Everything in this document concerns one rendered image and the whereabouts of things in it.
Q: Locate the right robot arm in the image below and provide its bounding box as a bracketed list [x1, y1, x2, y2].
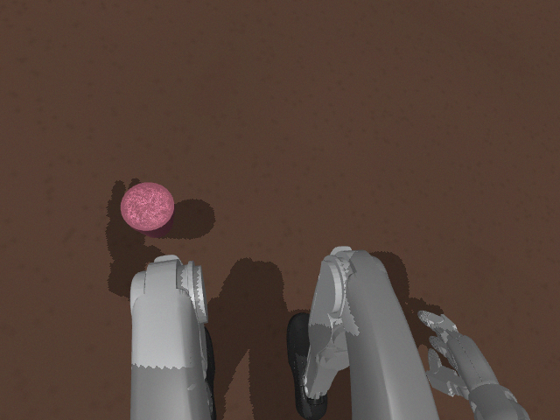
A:
[468, 384, 530, 420]

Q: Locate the right robot hand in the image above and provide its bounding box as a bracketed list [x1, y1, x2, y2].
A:
[417, 311, 500, 400]

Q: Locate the right robot foot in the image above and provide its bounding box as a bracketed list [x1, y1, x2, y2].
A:
[287, 313, 327, 420]

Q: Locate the cup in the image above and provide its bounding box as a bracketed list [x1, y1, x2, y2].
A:
[121, 182, 175, 238]

